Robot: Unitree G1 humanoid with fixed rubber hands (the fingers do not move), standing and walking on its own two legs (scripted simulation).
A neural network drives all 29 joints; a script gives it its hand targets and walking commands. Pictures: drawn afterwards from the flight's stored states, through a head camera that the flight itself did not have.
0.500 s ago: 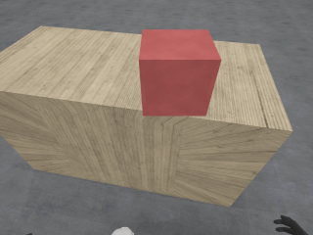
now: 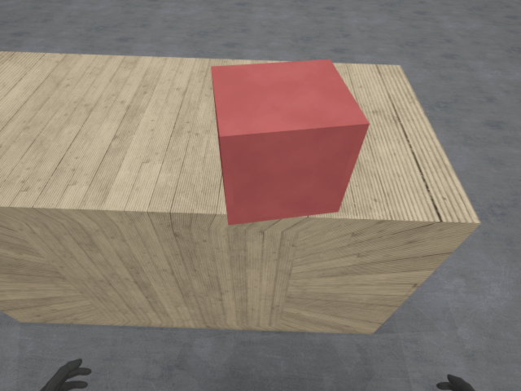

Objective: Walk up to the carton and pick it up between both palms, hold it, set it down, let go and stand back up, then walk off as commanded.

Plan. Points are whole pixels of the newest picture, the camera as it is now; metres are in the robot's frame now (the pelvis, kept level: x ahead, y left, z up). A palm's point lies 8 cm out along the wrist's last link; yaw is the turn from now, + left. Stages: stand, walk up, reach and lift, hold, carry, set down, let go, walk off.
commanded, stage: walk up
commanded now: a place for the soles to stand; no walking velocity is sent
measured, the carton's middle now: (278, 143) +0.53 -0.02 +0.08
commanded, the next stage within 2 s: none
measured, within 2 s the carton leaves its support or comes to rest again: neither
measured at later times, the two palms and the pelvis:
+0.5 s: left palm out of the picture +0.09 +0.27 -0.08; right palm out of the picture +0.06 -0.36 -0.08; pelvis -0.02 -0.03 +0.01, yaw -2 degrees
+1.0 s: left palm out of the picture +0.10 +0.27 -0.08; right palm out of the picture +0.03 -0.36 -0.09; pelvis -0.01 -0.03 +0.02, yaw -2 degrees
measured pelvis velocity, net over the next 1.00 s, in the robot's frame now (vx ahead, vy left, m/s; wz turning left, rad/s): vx -0.01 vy -0.03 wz -0.04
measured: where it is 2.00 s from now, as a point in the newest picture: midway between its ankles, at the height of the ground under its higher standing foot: outside the picture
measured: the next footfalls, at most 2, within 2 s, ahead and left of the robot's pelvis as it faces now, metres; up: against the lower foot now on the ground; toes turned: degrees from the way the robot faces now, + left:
left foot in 1.26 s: +0.12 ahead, +0.12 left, +0.00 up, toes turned +7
right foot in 1.62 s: +0.26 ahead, -0.14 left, +0.00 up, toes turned +6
